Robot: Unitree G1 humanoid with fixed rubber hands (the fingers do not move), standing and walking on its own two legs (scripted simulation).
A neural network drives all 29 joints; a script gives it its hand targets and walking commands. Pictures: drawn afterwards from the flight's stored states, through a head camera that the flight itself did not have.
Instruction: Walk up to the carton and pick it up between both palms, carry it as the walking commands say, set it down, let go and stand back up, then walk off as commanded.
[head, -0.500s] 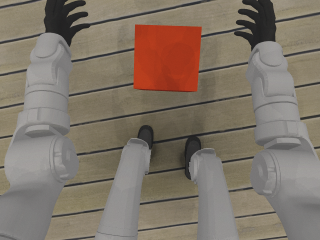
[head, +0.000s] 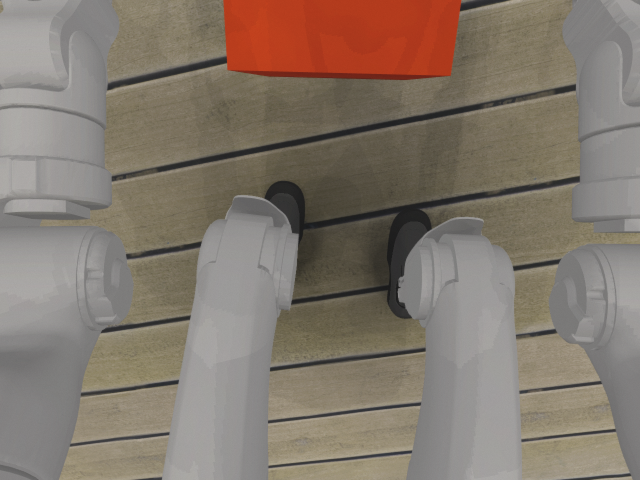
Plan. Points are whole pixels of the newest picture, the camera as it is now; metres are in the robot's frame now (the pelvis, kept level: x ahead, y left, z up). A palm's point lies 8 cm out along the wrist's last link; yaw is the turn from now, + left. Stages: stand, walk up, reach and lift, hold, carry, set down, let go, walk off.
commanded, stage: reach and lift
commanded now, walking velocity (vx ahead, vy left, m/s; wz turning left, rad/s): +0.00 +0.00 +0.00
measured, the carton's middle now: out of the picture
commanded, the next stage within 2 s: none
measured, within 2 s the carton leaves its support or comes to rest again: neither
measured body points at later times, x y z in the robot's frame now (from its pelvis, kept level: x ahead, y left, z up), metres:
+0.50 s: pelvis +0.00 +0.00 -0.11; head +0.38 +0.02 +0.12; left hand +0.54 +0.24 -0.30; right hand +0.57 -0.13 -0.30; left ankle +0.13 +0.11 -0.45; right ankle +0.11 -0.12 -0.45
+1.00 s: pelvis +0.01 -0.01 -0.12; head +0.38 +0.02 +0.11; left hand +0.53 +0.24 -0.32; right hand +0.58 -0.12 -0.31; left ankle +0.13 +0.11 -0.45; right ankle +0.11 -0.12 -0.45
